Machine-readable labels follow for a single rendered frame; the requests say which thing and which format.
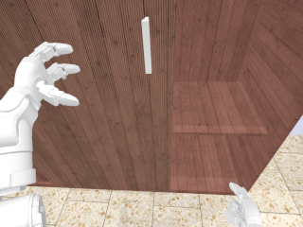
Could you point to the robot left forearm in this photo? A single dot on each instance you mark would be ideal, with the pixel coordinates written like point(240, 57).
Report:
point(18, 111)

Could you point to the robot left upper arm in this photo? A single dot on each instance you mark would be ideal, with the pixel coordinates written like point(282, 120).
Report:
point(23, 211)

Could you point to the handle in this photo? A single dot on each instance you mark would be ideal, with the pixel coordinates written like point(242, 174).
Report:
point(145, 23)

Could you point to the right robot hand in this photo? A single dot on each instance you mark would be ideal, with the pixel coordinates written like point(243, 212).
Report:
point(244, 212)

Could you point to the wardrobe door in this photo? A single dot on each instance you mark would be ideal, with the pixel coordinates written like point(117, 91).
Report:
point(40, 177)
point(119, 136)

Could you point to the left robot hand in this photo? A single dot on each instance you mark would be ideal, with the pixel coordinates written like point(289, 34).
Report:
point(31, 74)

